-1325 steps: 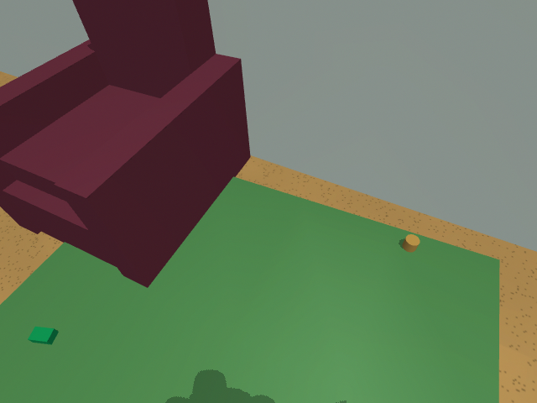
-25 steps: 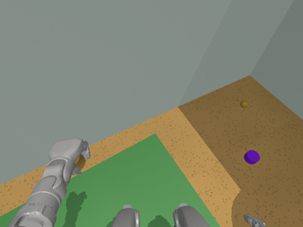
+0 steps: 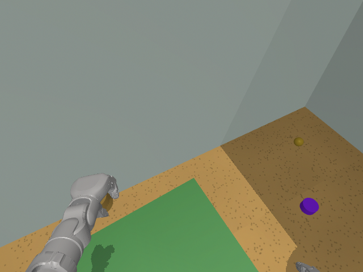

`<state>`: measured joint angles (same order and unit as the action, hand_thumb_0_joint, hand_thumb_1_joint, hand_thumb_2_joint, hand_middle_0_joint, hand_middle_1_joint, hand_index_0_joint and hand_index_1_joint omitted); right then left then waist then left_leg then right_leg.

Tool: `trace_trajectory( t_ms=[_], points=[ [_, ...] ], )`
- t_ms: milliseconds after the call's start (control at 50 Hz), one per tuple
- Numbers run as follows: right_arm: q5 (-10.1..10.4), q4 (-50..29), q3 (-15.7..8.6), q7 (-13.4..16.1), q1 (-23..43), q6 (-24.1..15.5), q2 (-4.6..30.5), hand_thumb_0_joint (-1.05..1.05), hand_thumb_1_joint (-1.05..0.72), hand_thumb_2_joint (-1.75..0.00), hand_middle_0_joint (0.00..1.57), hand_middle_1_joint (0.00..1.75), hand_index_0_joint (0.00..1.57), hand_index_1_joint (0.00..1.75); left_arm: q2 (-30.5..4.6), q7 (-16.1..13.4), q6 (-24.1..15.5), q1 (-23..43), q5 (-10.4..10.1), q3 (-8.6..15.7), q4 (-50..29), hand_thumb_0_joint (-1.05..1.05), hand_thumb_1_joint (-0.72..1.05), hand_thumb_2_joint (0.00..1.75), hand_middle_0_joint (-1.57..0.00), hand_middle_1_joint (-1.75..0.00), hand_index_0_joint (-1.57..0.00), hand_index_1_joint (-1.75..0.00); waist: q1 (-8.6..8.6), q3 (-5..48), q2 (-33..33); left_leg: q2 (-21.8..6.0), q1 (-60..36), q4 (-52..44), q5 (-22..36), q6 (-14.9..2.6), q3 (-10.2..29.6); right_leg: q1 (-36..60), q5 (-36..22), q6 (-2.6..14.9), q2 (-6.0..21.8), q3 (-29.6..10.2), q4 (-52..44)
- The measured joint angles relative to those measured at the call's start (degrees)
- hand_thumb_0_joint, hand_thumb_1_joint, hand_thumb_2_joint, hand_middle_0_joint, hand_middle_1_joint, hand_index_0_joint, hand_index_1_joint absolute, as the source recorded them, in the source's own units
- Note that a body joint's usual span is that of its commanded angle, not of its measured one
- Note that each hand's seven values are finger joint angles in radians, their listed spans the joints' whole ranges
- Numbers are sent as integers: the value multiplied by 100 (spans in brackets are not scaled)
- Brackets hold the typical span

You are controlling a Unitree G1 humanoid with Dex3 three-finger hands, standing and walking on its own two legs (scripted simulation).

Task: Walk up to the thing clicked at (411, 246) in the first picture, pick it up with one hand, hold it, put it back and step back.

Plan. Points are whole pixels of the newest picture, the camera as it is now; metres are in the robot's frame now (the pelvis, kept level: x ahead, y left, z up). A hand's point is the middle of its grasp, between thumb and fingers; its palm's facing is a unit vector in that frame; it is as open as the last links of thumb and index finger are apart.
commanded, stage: hold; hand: left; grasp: from above
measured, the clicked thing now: (98, 200) +0.34 +0.24 -0.09
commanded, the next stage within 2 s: crouch in 1.84 s
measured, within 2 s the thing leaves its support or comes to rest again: neither
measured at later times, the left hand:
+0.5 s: hand (95, 194) +0.33 +0.22 -0.03, palm faces -0.45 -0.05 -0.89, open 6.7 cm
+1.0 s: hand (94, 199) +0.31 +0.22 -0.01, palm faces -0.45 -0.05 -0.89, open 6.7 cm
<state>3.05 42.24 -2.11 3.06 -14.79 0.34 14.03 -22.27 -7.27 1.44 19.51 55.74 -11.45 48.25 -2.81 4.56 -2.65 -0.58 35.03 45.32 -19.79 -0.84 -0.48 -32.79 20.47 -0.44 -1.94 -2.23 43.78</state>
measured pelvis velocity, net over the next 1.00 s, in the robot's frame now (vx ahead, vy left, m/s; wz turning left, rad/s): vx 0.01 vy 0.00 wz -0.01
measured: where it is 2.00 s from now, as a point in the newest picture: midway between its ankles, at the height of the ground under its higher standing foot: outside the picture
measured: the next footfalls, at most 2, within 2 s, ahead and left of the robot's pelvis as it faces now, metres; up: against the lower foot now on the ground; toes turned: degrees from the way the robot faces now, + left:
none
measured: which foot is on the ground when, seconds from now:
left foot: down 0.00-1.00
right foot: down 0.00-1.00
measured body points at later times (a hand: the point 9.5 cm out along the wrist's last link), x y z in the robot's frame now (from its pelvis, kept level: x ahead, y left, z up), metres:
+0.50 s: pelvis +0.02 +0.00 +0.02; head +0.04 -0.01 +0.47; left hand +0.35 +0.22 +0.02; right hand +0.13 -0.26 -0.10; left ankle +0.03 +0.11 -0.71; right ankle +0.01 -0.13 -0.71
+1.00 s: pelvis +0.01 +0.00 +0.03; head +0.02 -0.02 +0.48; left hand +0.33 +0.22 +0.04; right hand +0.14 -0.26 -0.09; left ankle +0.03 +0.11 -0.71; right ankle +0.01 -0.13 -0.71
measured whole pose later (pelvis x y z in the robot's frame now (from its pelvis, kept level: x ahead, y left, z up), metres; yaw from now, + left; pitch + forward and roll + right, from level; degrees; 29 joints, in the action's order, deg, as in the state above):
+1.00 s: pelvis +0.01 +0.00 +0.03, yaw +0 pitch +2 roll +0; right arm 4.4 39.8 -1.4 3.2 -11.4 3.5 14.7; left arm -22.6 0.5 1.8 15.3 55.6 -14.1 38.3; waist 0.0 1.3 -3.1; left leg 0.0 18.2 30.0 -13.9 -0.7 -1.4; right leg -17.0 15.1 -0.3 -1.2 -3.3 30.0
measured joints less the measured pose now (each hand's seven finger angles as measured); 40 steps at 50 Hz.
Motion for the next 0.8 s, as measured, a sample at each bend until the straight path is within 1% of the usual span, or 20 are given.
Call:
trace_trajectory(
  t_ms=[100,280,400,800],
  points=[
    [21,3,-14,-1,69,24,19,1,-91,-90,20,30,21,30,-5,89,-15,-36,66,-60,-86,-4,34,28,-64,-63,-95,-63,49,-36,11,16,-284,-249,57,-2,-19,271,-51,-1,20,-22,-229],
    [52,-36,-24,-31,154,83,52,1,-91,-90,20,30,21,30,-7,267,34,-60,40,-128,-242,-4,34,29,-63,-63,-94,-64,105,-58,20,28,-712,-608,137,-7,-41,691,-136,-3,38,-49,-586],
    [67,-104,-23,-40,165,149,57,1,-91,-90,20,30,21,30,-30,480,26,-154,53,-167,-434,-3,35,29,-63,-64,-93,-64,136,-81,19,29,-944,-805,194,-15,-66,914,-203,-6,42,-76,-784],
    [107,-200,55,-21,251,287,48,1,-91,-90,20,30,21,30,-28,702,52,-323,4,-247,-812,-2,34,33,-61,-66,-92,-67,243,-258,-40,51,-1485,-1342,470,-6,-87,1413,-445,2,71,-103,-1244]
  ],
)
